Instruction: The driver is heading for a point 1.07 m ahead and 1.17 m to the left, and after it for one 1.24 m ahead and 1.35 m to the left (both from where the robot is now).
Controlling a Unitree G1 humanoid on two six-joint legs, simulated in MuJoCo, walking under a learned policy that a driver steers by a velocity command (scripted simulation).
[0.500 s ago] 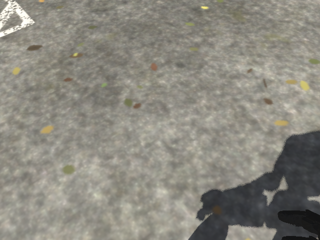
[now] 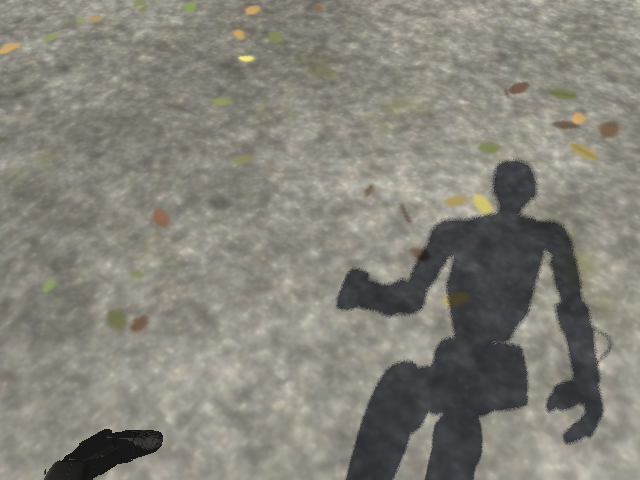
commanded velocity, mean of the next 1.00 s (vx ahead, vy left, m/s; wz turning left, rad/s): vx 0.32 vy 0.00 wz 0.47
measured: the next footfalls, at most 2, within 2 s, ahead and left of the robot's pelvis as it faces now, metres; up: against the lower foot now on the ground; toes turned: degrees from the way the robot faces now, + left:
right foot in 0.04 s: +0.19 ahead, -0.13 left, +0.00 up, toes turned +1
left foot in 0.56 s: +0.44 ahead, +0.15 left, +0.00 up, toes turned +19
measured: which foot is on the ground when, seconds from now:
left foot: down 0.00-0.06, up 0.08-0.54, down 0.56-1.00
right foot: up 0.00-0.02, down 0.04-0.56, up 0.58-1.00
